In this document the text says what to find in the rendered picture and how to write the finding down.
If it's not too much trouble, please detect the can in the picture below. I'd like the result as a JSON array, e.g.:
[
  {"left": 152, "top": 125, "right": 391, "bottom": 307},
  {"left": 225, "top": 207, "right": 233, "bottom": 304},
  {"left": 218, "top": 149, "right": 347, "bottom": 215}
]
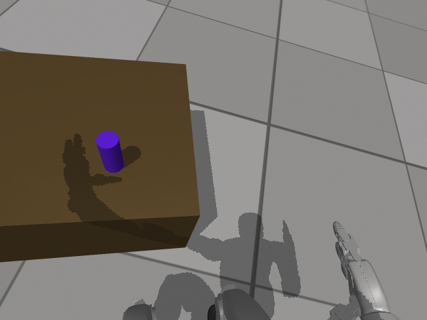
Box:
[{"left": 96, "top": 131, "right": 124, "bottom": 173}]

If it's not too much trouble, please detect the right robot hand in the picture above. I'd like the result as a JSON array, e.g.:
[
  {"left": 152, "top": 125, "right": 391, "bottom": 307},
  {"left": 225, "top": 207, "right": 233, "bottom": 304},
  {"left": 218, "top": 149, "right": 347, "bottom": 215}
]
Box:
[{"left": 327, "top": 221, "right": 391, "bottom": 320}]

